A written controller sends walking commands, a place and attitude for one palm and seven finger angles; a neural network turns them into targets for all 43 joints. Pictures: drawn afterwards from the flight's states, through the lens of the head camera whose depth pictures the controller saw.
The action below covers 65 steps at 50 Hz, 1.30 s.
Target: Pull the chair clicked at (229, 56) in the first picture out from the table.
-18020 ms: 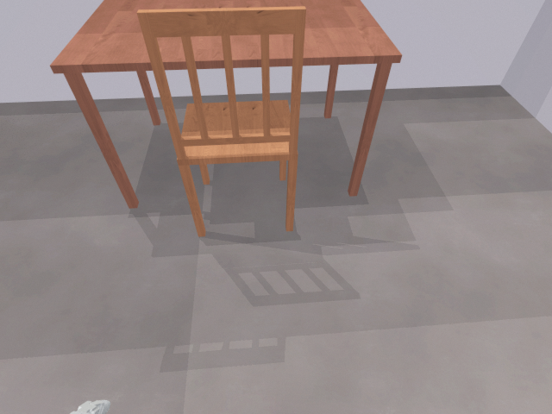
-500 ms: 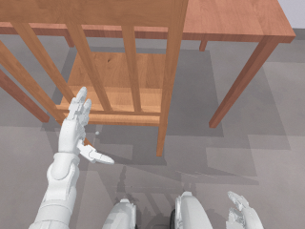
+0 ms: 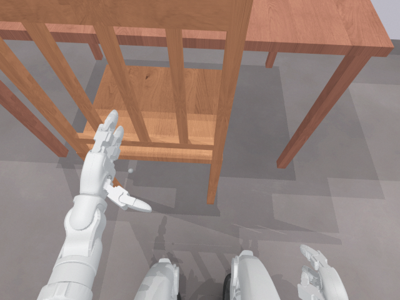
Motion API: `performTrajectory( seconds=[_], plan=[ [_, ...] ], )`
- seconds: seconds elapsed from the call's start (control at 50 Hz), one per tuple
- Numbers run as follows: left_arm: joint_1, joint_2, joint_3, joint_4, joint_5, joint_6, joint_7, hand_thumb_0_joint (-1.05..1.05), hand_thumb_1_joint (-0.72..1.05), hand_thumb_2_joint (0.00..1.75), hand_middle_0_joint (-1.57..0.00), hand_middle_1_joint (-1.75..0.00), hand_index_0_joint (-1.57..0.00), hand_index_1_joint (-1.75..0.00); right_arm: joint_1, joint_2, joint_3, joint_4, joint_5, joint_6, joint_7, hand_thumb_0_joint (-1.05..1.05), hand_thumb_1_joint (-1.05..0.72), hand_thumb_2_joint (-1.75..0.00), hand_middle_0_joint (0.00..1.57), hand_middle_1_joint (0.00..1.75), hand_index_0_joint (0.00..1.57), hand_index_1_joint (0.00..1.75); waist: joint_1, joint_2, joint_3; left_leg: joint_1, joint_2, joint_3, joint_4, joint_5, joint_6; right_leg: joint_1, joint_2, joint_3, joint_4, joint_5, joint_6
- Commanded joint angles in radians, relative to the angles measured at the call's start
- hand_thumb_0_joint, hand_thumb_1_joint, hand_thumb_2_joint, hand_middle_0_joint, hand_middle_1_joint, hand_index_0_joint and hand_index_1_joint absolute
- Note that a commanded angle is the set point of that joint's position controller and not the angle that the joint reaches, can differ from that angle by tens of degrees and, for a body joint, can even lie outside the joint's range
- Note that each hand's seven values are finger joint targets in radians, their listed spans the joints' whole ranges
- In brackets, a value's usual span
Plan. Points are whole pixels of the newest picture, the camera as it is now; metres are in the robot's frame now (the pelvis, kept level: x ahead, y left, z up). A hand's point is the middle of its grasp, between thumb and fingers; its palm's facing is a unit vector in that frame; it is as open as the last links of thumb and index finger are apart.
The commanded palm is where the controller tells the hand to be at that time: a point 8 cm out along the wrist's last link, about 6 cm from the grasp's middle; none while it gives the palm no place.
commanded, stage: push the fingers through the gap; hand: left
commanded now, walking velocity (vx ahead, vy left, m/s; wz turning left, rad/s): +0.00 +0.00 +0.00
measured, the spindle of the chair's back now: (129, 97) +0.51 +0.16 +0.06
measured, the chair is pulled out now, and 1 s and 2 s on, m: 0.00 0.00 0.00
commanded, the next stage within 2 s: hook a spindle and tug to test in 1.60 s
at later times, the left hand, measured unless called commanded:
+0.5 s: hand (131, 147) +0.41 +0.15 +0.02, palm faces -0.06 -1.00 -0.06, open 16.9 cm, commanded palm +0.39 +0.20 +0.02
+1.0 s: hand (137, 128) +0.45 +0.15 +0.02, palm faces -0.05 -1.00 -0.06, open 16.9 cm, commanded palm +0.43 +0.20 +0.02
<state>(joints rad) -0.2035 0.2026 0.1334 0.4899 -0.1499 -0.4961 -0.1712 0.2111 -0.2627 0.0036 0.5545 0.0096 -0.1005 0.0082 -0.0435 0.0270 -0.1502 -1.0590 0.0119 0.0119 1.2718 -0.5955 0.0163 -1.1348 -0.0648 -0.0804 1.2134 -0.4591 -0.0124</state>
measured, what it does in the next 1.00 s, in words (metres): stands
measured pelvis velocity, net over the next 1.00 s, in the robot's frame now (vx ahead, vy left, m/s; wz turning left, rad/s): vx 0.00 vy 0.01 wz -0.02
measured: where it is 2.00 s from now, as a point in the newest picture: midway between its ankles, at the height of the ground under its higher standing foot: outside the picture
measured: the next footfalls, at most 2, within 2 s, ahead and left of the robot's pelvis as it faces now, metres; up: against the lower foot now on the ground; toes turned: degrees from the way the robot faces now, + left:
none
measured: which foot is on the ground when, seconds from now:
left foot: down 0.00-1.00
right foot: down 0.00-1.00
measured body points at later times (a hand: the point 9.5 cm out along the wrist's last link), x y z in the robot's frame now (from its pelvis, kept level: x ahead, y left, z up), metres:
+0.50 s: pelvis +0.00 +0.01 +0.00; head +0.13 +0.01 +0.43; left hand +0.41 +0.21 +0.02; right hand +0.11 -0.25 -0.12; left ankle +0.00 +0.11 -0.63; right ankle +0.06 -0.12 -0.63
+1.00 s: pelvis +0.00 +0.01 +0.00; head +0.14 +0.02 +0.42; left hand +0.45 +0.20 +0.02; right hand +0.08 -0.25 -0.12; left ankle +0.00 +0.11 -0.63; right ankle +0.06 -0.12 -0.63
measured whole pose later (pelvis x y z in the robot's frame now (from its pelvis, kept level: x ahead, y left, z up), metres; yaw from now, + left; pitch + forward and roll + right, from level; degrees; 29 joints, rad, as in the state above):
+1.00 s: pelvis +0.00 +0.01 +0.00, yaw -1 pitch +25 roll -2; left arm -0.62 0.27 0.26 0.91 -0.08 -0.55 -0.13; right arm 0.28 -0.26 0.01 0.62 -0.02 -0.02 0.03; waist -0.11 0.03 -0.15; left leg -1.12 0.02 0.02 1.28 -0.60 0.03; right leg -1.19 -0.06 -0.07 1.20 -0.44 0.01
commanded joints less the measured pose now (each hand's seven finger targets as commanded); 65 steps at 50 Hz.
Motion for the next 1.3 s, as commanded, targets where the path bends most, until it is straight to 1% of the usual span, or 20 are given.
performTrajectory(
  seconds=[0.0, 0.12, 0.2, 0.28, 0.34, 0.42, 0.48, 0.56, 0.6, 0.68, 0.78, 0.8, 0.86, 0.92, 1.0, 1.04, 1.1, 1.16, 1.2, 1.28],
  plan=[
    [-0.233, 0.14, 0.056, -0.199, -0.015, -0.063, 0.009, 0.0, -0.5, 0.3, -0.06, -0.08, -0.06, -0.08, 0.041, -0.135, -0.057, -0.107, -0.001, -0.041, -0.009, 0.0, -0.9, -0.9, 0.2, 0.3, 0.2, 0.3, -0.024, -0.022, -0.392, 0.12, -0.027, -0.032, -0.187, 0.29, 0.001, 0.352, 0.039, 0.063, -0.146, 0.191, -0.011],
    [-0.35, 0.142, 0.055, -0.171, 0.0, -0.076, 0.021, 0.0, -0.5, 0.3, -0.06, -0.08, -0.06, -0.08, 0.055, -0.133, -0.055, -0.085, -0.008, -0.045, -0.016, 0.0, -0.9, -0.9, 0.2, 0.3, 0.2, 0.3, -0.036, 0.018, -0.411, 0.129, -0.027, -0.036, -0.175, 0.294, -0.002, 0.324, 0.04, 0.064, -0.133, 0.185, -0.013],
    [-0.381, 0.193, 0.113, -0.081, -0.005, -0.065, 0.014, 0.0, -0.5, 0.3, -0.06, -0.08, -0.06, -0.08, 0.066, -0.14, -0.052, -0.074, -0.005, -0.039, -0.019, 0.0, -0.9, -0.9, 0.2, 0.3, 0.2, 0.3, -0.037, -0.029, -0.403, 0.08, -0.03, -0.032, -0.175, 0.268, 0.001, 0.349, 0.042, 0.071, -0.14, 0.174, -0.011],
    [-0.391, 0.181, 0.106, -0.066, -0.007, -0.056, 0.003, 0.0, -0.5, 0.3, -0.06, -0.08, -0.06, -0.08, 0.086, -0.141, -0.054, -0.075, -0.006, -0.033, -0.015, 0.0, -0.9, -0.9, 0.2, 0.3, 0.2, 0.3, -0.034, 0.005, -0.459, 0.123, -0.028, -0.033, -0.18, 0.331, -0.003, 0.367, 0.044, 0.063, -0.133, 0.232, -0.014],
    [-0.429, 0.161, 0.089, -0.039, -0.008, -0.053, -0.002, 0.0, -0.5, 0.3, -0.06, -0.08, -0.06, -0.08, 0.094, -0.141, -0.055, -0.067, -0.006, -0.027, -0.011, 0.0, -0.9, -0.9, 0.2, 0.3, 0.2, 0.3, -0.049, -0.004, -0.443, 0.119, -0.025, -0.031, -0.178, 0.336, -0.003, 0.352, 0.045, 0.062, -0.137, 0.241, -0.01],
    [-0.51, 0.198, 0.117, 0.009, 0.003, -0.067, 0.009, 0.0, -0.5, 0.3, -0.06, -0.08, -0.06, -0.08, 0.11, -0.147, -0.054, -0.052, -0.009, -0.018, -0.012, 0.0, -0.9, -0.9, 0.2, 0.3, 0.2, 0.3, -0.061, 0.005, -0.429, 0.109, -0.026, -0.033, -0.178, 0.318, -0.002, 0.334, 0.047, 0.063, -0.139, 0.219, -0.01],
    [-0.528, 0.207, 0.125, -0.002, 0.013, -0.085, 0.017, 0.0, -0.5, 0.3, -0.06, -0.08, -0.06, -0.08, 0.128, -0.148, -0.06, -0.05, -0.016, -0.015, -0.007, 0.0, -0.9, -0.9, 0.2, 0.3, 0.2, 0.3, -0.053, 0.033, -0.491, 0.163, -0.023, -0.041, -0.178, 0.389, -0.008, 0.341, 0.049, 0.055, -0.123, 0.263, -0.014],
    [-0.576, 0.175, 0.098, 0.067, 0.023, -0.087, 0.025, 0.0, -0.5, 0.3, -0.06, -0.08, -0.06, -0.08, 0.135, -0.15, -0.06, -0.036, -0.016, -0.002, -0.001, 0.0, -0.9, -0.9, 0.2, 0.3, 0.2, 0.3, -0.077, 0.017, -0.439, 0.157, -0.019, -0.047, -0.18, 0.372, -0.009, 0.294, 0.053, 0.047, -0.13, 0.234, -0.014],
    [-0.591, 0.222, 0.136, 0.098, 0.028, -0.088, 0.03, 0.0, -0.5, 0.3, -0.06, -0.08, -0.06, -0.08, 0.142, -0.157, -0.059, -0.029, -0.018, 0.007, 0.001, 0.0, -0.9, -0.9, 0.2, 0.3, 0.2, 0.3, -0.069, 0.023, -0.441, 0.14, -0.02, -0.047, -0.183, 0.357, -0.011, 0.305, 0.052, 0.05, -0.129, 0.227, -0.015],
    [-0.613, 0.221, 0.143, 0.095, 0.033, -0.101, 0.04, 0.0, -0.5, 0.3, -0.06, -0.08, -0.06, -0.08, 0.152, -0.154, -0.062, -0.036, -0.023, 0.018, 0.006, 0.0, -0.9, -0.9, 0.2, 0.3, 0.2, 0.3, -0.064, 0.056, -0.49, 0.186, -0.018, -0.047, -0.181, 0.422, -0.016, 0.309, 0.055, 0.047, -0.122, 0.267, -0.017],
    [-0.67, 0.232, 0.151, 0.16, 0.042, -0.106, 0.042, 0.0, -0.5, 0.3, -0.06, -0.08, -0.06, -0.08, 0.164, -0.156, -0.058, -0.024, -0.025, 0.035, 0.009, 0.0, -0.9, -0.9, 0.2, 0.3, 0.2, 0.3, -0.087, 0.014, -0.45, 0.15, -0.016, -0.049, -0.181, 0.392, -0.012, 0.303, 0.059, 0.046, -0.126, 0.256, -0.014],
    [-0.663, 0.242, 0.16, 0.164, 0.044, -0.109, 0.042, 0.0, -0.5, 0.3, -0.06, -0.08, -0.06, -0.08, 0.167, -0.157, -0.059, -0.025, -0.026, 0.038, 0.009, 0.0, -0.9, -0.9, 0.2, 0.3, 0.2, 0.3, -0.076, 0.035, -0.46, 0.156, -0.017, -0.047, -0.182, 0.396, -0.013, 0.306, 0.058, 0.049, -0.125, 0.255, -0.015],
    [-0.732, 0.209, 0.128, 0.159, 0.046, -0.12, 0.042, 0.0, -0.5, 0.3, -0.06, -0.08, -0.06, -0.08, 0.175, -0.156, -0.06, -0.02, -0.029, 0.042, 0.012, 0.0, -0.9, -0.9, 0.2, 0.3, 0.2, 0.3, -0.095, 0.059, -0.48, 0.203, -0.012, -0.06, -0.178, 0.42, -0.02, 0.263, 0.061, 0.038, -0.119, 0.245, -0.016],
    [-0.771, 0.24, 0.152, 0.216, 0.053, -0.12, 0.048, 0.0, -0.5, 0.3, -0.06, -0.08, -0.06, -0.08, 0.184, -0.161, -0.059, -0.005, -0.032, 0.053, 0.012, 0.0, -0.9, -0.9, 0.2, 0.3, 0.2, 0.3, -0.105, 0.021, -0.466, 0.162, -0.015, -0.057, -0.171, 0.398, -0.013, 0.277, 0.062, 0.044, -0.122, 0.248, -0.013],
    [-0.815, 0.274, 0.177, 0.269, 0.071, -0.128, 0.048, 0.0, -0.5, 0.3, -0.06, -0.08, -0.06, -0.08, 0.189, -0.161, -0.053, -0.005, -0.036, 0.064, 0.012, 0.0, -0.9, -0.9, 0.2, 0.3, 0.2, 0.3, -0.098, 0.067, -0.468, 0.153, -0.019, -0.055, -0.172, 0.378, -0.014, 0.268, 0.061, 0.046, -0.117, 0.228, -0.017],
    [-0.841, 0.292, 0.194, 0.288, 0.072, -0.133, 0.05, 0.0, -0.5, 0.3, -0.06, -0.08, -0.06, -0.08, 0.196, -0.161, -0.054, -0.002, -0.04, 0.071, 0.014, 0.0, -0.9, -0.9, 0.2, 0.3, 0.2, 0.3, -0.103, 0.045, -0.488, 0.143, -0.02, -0.053, -0.159, 0.388, -0.009, 0.285, 0.062, 0.052, -0.116, 0.249, -0.015],
    [-0.91, 0.268, 0.162, 0.323, 0.081, -0.138, 0.045, 0.0, -0.5, 0.3, -0.06, -0.08, -0.06, -0.08, 0.202, -0.161, -0.052, 0.004, -0.041, 0.079, 0.015, 0.0, -0.9, -0.9, 0.2, 0.3, 0.2, 0.3, -0.124, 0.079, -0.477, 0.153, -0.017, -0.062, -0.157, 0.378, -0.012, 0.236, 0.063, 0.045, -0.11, 0.225, -0.014],
    [-0.948, 0.275, 0.168, 0.364, 0.085, -0.139, 0.044, 0.0, -0.5, 0.3, -0.06, -0.08, -0.06, -0.08, 0.218, -0.164, -0.052, 0.007, -0.044, 0.09, 0.015, 0.0, -0.9, -0.9, 0.2, 0.3, 0.2, 0.3, -0.14, 0.049, -0.491, 0.157, -0.014, -0.068, -0.146, 0.398, -0.007, 0.227, 0.066, 0.044, -0.104, 0.239, -0.012],
    [-0.948, 0.311, 0.2, 0.361, 0.087, -0.14, 0.045, 0.0, -0.5, 0.3, -0.06, -0.08, -0.06, -0.08, 0.226, -0.167, -0.053, 0.008, -0.048, 0.098, 0.018, 0.0, -0.9, -0.9, 0.2, 0.3, 0.2, 0.3, -0.124, 0.086, -0.519, 0.163, -0.017, -0.065, -0.144, 0.413, -0.01, 0.241, 0.064, 0.047, -0.101, 0.251, -0.014],
    [-0.898, 0.283, 0.192, 0.353, 0.078, -0.127, 0.039, 0.0, -0.5, 0.3, -0.06, -0.08, -0.06, -0.08, 0.229, -0.161, -0.054, -0.005, -0.048, 0.112, 0.026, 0.0, -0.9, -0.9, 0.2, 0.3, 0.2, 0.3, -0.118, 0.075, -0.545, 0.171, -0.014, -0.06, -0.143, 0.46, -0.01, 0.269, 0.067, 0.048, -0.1, 0.3, -0.012]
  ],
)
